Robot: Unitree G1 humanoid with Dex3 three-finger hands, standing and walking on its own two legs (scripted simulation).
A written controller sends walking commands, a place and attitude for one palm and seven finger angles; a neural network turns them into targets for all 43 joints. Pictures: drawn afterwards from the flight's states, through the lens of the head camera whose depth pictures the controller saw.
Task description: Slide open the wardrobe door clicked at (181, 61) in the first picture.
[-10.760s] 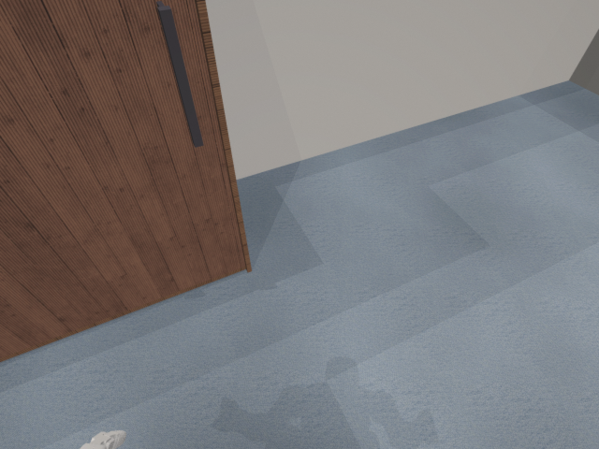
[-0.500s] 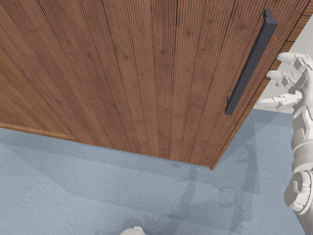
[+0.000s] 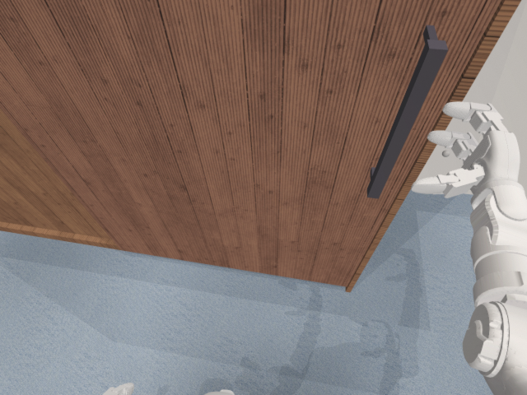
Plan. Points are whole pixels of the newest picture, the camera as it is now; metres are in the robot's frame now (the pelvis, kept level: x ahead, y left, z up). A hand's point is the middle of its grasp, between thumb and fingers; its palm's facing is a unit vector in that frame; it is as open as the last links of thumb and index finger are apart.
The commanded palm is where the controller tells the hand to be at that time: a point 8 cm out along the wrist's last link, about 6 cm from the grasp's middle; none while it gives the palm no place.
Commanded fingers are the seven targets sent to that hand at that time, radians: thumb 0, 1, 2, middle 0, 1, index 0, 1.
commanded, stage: move the hooked fingers beside the handle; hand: right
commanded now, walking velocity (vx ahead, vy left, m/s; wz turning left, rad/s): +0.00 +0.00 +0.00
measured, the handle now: (396, 127) +0.54 -0.14 +0.10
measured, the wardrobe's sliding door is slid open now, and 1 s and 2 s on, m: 0.00 0.00 0.00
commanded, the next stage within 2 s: feel for the door with the fingertips in 0.20 s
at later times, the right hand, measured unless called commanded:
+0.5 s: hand (434, 151) +0.47 -0.18 +0.12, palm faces +0.02 +1.00 +0.02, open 14.0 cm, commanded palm +0.44 -0.22 +0.12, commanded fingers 0.00 0.50 -0.30 0.30 1.20 0.30 1.20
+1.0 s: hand (418, 142) +0.48 -0.16 +0.12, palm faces +0.05 +1.00 -0.01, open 14.0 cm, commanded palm +0.46 -0.21 +0.12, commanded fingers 0.00 0.50 -0.30 0.30 1.20 0.30 1.20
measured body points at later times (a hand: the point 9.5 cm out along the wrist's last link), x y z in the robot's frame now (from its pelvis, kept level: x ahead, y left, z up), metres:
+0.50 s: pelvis -0.01 +0.01 +0.00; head +0.06 +0.00 +0.44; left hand +0.02 +0.28 -0.11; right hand +0.46 -0.23 +0.12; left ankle +0.00 +0.12 -0.71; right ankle -0.01 -0.11 -0.71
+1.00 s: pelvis -0.01 +0.01 +0.00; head +0.06 +0.01 +0.44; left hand +0.02 +0.27 -0.12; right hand +0.47 -0.21 +0.13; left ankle +0.00 +0.12 -0.71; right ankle -0.01 -0.11 -0.71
